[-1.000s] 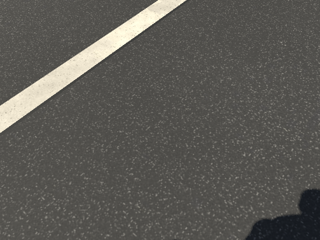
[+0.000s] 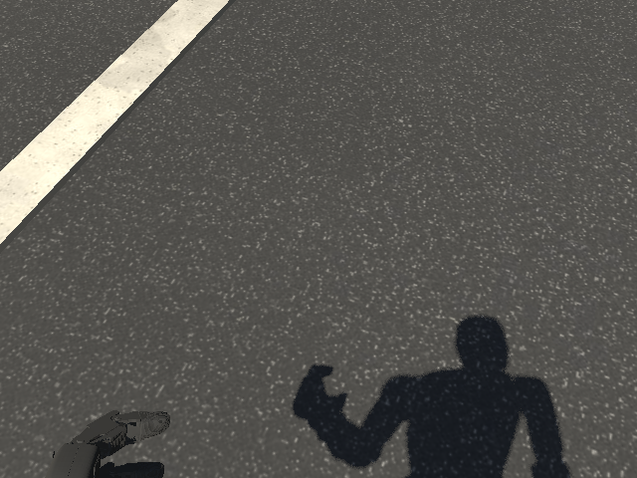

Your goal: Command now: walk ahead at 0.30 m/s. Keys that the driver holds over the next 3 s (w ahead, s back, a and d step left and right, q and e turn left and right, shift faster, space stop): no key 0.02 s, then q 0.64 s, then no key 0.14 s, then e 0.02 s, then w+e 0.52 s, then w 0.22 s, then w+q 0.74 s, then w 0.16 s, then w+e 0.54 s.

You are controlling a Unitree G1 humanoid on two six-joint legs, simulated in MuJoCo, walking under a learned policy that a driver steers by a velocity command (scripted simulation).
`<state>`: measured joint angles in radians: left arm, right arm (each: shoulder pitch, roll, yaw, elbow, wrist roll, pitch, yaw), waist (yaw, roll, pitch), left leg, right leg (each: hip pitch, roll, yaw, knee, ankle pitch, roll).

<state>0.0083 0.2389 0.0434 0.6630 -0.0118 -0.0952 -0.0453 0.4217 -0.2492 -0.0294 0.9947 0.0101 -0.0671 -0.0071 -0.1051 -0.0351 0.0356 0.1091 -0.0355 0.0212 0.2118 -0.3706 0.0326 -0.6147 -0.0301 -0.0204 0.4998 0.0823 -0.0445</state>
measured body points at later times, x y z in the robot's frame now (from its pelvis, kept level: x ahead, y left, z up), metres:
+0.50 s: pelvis +0.14 +0.01 +0.00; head +0.17 +0.05 +0.45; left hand +0.24 +0.31 -0.12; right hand +0.32 -0.24 -0.09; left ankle +0.15 +0.13 -0.72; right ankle +0.19 -0.11 -0.73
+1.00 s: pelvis +0.20 +0.03 +0.00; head +0.21 +0.03 +0.45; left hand +0.20 +0.33 -0.11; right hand +0.43 -0.16 -0.10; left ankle +0.15 +0.13 -0.73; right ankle +0.21 -0.08 -0.73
